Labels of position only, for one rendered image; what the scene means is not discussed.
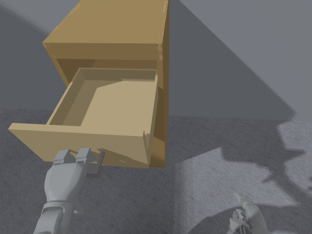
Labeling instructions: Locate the handle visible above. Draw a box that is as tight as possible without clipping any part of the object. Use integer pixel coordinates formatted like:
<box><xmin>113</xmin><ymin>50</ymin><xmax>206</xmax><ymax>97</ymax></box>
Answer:
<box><xmin>65</xmin><ymin>149</ymin><xmax>105</xmax><ymax>178</ymax></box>

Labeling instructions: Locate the left robot forearm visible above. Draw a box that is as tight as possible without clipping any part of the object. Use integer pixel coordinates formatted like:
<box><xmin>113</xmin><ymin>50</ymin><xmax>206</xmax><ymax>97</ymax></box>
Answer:
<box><xmin>33</xmin><ymin>200</ymin><xmax>75</xmax><ymax>234</ymax></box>

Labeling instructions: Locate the robot left hand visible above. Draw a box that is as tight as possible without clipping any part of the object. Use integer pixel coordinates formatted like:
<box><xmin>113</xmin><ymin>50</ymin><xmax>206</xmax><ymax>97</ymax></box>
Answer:
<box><xmin>44</xmin><ymin>148</ymin><xmax>96</xmax><ymax>214</ymax></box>

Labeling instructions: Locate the drawer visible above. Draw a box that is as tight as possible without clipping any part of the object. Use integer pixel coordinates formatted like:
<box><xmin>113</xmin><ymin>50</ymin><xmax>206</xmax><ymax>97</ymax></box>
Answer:
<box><xmin>8</xmin><ymin>68</ymin><xmax>158</xmax><ymax>169</ymax></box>

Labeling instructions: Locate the cabinet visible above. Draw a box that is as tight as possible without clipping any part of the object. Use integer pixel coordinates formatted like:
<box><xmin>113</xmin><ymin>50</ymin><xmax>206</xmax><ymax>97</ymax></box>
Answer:
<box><xmin>42</xmin><ymin>0</ymin><xmax>170</xmax><ymax>168</ymax></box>

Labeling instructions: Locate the robot right hand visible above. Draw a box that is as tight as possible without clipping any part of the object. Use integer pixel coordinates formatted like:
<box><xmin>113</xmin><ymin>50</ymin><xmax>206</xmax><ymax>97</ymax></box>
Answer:
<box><xmin>230</xmin><ymin>192</ymin><xmax>267</xmax><ymax>234</ymax></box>

